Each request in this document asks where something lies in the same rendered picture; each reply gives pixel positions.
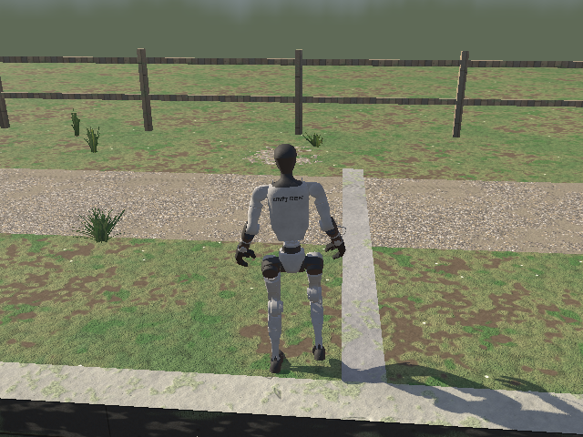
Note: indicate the right robot upper arm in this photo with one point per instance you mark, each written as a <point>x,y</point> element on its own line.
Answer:
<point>316,190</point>

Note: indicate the right robot foot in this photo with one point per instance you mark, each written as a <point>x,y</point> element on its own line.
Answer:
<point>319,354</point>

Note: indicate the robot left hand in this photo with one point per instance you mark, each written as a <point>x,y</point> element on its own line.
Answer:
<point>239,255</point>

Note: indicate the robot right hand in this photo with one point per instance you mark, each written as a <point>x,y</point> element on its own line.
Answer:
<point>341,249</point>

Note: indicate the right robot forearm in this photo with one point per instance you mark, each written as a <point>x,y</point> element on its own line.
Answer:
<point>334,234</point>

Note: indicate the left robot shin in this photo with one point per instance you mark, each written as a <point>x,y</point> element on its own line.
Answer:
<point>274,329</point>

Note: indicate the left robot forearm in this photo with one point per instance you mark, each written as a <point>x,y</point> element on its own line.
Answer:
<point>245,240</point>

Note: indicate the left robot upper arm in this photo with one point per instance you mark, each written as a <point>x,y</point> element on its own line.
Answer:
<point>254,212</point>

